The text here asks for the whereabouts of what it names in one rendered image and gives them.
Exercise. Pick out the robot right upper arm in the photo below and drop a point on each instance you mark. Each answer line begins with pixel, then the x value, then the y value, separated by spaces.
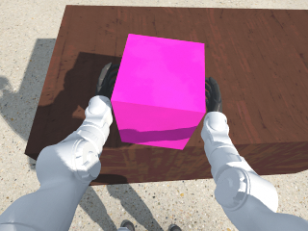
pixel 251 202

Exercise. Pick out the robot left hand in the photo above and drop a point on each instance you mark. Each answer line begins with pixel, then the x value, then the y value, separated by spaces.
pixel 105 81

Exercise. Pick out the left robot forearm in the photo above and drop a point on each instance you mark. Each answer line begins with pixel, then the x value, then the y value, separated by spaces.
pixel 96 126

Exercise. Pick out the pedestal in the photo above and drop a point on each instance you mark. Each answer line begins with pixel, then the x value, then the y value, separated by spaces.
pixel 259 58

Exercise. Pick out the right robot forearm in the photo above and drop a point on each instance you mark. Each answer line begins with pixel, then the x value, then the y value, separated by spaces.
pixel 220 151

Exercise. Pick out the left robot foot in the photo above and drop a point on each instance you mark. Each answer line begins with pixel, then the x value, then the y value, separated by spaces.
pixel 129 225

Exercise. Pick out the robot left upper arm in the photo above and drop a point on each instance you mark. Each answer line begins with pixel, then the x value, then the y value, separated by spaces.
pixel 64 171

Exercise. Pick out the carton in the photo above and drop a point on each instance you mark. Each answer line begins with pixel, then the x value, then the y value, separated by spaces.
pixel 159 93

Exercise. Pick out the robot right hand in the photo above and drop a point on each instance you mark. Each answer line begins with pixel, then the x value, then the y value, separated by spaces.
pixel 213 101

